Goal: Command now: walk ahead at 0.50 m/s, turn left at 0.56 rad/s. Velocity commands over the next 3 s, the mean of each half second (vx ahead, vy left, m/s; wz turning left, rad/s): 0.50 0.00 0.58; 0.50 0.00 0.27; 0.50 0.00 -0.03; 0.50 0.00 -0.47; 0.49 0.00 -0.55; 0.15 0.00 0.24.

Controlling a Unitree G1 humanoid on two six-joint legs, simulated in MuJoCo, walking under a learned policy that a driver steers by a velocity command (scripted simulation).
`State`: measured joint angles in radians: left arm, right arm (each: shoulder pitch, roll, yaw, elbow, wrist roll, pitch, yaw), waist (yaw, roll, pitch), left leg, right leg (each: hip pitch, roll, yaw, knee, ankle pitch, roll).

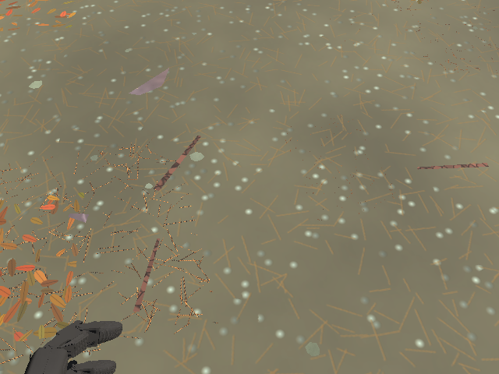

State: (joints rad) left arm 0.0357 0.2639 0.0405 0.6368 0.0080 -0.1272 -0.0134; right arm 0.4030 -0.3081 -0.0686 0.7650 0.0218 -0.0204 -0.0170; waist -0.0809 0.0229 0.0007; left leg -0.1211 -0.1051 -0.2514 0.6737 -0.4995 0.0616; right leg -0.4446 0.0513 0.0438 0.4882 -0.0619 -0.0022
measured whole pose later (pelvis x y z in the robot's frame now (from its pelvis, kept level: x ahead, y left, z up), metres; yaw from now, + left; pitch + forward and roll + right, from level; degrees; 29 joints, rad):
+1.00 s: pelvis +0.53 +0.14 +0.00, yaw +25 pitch +2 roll +1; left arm 0.05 0.27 0.03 0.71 0.00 -0.10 -0.05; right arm 0.40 -0.30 -0.06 0.79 0.01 -0.04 0.00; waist -0.08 -0.03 0.01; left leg 0.05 -0.06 -0.07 0.34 -0.42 0.04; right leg -0.51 -0.02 0.00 0.49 0.00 -0.04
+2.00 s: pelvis +1.03 +0.34 +0.00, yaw +6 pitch +1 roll +3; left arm 0.08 0.27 0.05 0.69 -0.02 -0.01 -0.05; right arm 0.31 -0.30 -0.09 0.87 0.02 -0.06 -0.01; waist -0.08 -0.03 0.04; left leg 0.10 0.03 0.27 0.27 -0.37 -0.05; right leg -0.59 -0.08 -0.03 0.66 -0.10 -0.06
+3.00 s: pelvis +1.45 +0.31 +0.01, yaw +1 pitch +1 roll +0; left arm 0.14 0.28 0.06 0.68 0.02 -0.02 0.03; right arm 0.18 -0.32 -0.08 0.76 0.02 0.03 -0.02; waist -0.04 0.03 0.03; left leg -0.37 -0.11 -0.19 0.59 -0.30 0.02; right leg -0.32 0.03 0.07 0.50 -0.17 0.01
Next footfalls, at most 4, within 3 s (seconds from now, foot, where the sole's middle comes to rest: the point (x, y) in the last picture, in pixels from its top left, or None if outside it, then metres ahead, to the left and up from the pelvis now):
0.50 left None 0.38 0.19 -0.76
1.02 right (202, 284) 0.75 0.11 -0.76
1.52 left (90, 246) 0.90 0.45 -0.76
2.04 right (161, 165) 1.23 0.25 -0.76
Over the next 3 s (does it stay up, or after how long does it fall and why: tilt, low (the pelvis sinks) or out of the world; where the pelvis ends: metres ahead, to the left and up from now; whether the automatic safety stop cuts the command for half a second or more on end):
stays up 1.45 0.31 0.01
